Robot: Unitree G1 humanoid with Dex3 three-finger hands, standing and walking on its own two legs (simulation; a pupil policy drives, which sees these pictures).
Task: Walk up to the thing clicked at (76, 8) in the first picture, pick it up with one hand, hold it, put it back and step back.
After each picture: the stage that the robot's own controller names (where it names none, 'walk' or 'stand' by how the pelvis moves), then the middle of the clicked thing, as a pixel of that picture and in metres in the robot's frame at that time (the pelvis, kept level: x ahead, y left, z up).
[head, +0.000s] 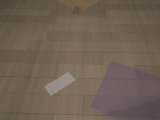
stand; (76, 9) +2.14 +0.12 -0.72
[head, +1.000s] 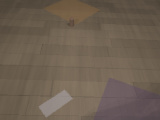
walk; (71, 22) +2.00 +0.12 -0.72
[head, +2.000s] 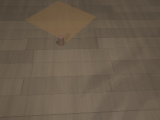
walk; (61, 40) +1.37 +0.21 -0.72
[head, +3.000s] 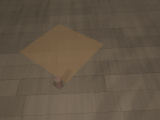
walk; (58, 82) +0.83 +0.25 -0.70
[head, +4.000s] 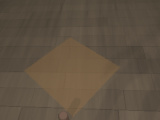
walk; (64, 118) +0.48 +0.23 -0.71
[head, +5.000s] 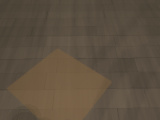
stand; out of the picture +0.29 +0.21 -0.71
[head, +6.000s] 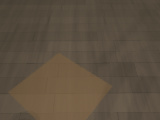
stand; out of the picture +0.30 +0.21 -0.73
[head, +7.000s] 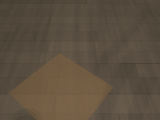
stand; out of the picture +0.29 +0.21 -0.73
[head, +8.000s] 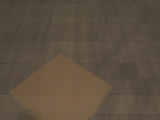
stand; out of the picture +0.29 +0.21 -0.73
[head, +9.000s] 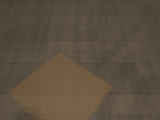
stand; out of the picture +0.28 +0.21 -0.73
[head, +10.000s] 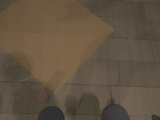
go down; (42, 98) +0.35 +0.20 -0.50
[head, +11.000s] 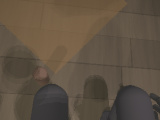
go down; (41, 76) +0.40 +0.20 -0.34
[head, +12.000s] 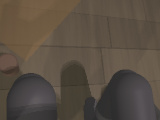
close in; (9, 65) +0.39 +0.22 -0.25
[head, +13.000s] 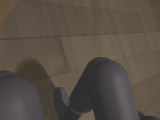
close; out of the picture +0.39 +0.25 -0.23
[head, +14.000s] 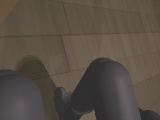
lift; out of the picture +0.38 +0.25 -0.22
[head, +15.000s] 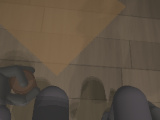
lift; (25, 86) +0.31 +0.21 -0.07
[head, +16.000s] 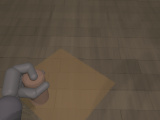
hold; (36, 87) +0.33 +0.17 +0.04
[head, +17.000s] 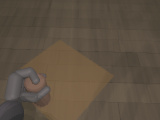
hold; (38, 91) +0.33 +0.17 -0.01
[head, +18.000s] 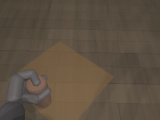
hold; (39, 92) +0.33 +0.17 -0.01
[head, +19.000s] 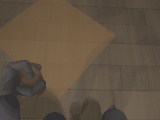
crouch; (33, 81) +0.36 +0.18 -0.07
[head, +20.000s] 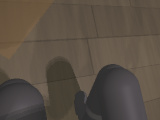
lower; out of the picture +0.42 +0.23 -0.19
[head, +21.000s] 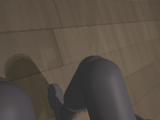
lower; out of the picture +0.42 +0.26 -0.23
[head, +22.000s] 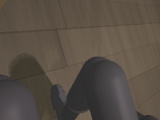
lower; out of the picture +0.41 +0.26 -0.23
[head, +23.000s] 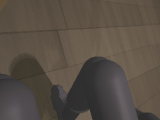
lower; out of the picture +0.41 +0.26 -0.23
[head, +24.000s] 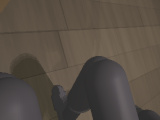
lower; out of the picture +0.41 +0.26 -0.23
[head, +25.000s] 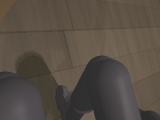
withdraw; out of the picture +0.39 +0.24 -0.23
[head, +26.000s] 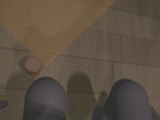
walk; (33, 68) +0.41 +0.20 -0.28
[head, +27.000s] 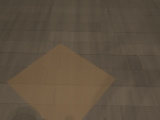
stand; out of the picture +0.33 +0.18 -0.65
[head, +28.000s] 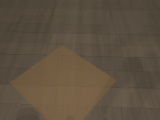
stand; out of the picture +0.33 +0.19 -0.67
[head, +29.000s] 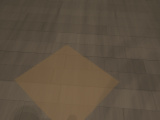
stand; out of the picture +0.34 +0.18 -0.68
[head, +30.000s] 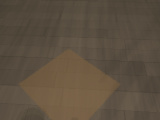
walk; out of the picture +0.34 +0.19 -0.72
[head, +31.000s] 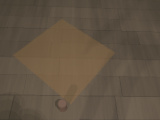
walk; (62, 105) +0.46 +0.13 -0.70
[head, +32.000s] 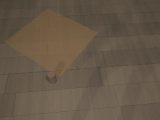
walk; (52, 77) +0.71 +0.28 -0.68
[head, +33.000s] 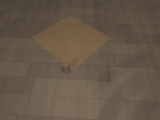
stand; (66, 68) +0.97 +0.19 -0.70
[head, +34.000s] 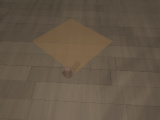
stand; (68, 72) +0.95 +0.17 -0.72
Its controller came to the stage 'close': yes
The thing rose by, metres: 0.71
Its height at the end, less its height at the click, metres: +0.00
